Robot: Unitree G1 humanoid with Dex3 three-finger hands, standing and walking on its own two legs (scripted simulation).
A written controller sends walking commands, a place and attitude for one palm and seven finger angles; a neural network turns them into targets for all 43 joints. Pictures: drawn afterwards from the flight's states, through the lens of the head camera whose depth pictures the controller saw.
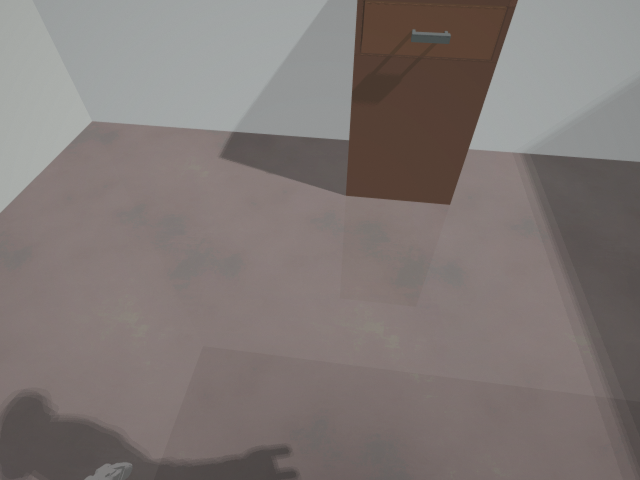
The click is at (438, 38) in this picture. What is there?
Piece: drawer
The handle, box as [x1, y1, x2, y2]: [411, 29, 450, 43]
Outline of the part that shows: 412,29 411,41 448,43 450,34 447,31 443,33 416,32 414,29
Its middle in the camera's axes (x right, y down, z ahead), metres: +0.36 -0.67 +1.27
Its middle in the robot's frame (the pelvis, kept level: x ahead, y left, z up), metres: +1.42 -0.29 -0.01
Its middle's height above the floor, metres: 0.76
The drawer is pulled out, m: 0.00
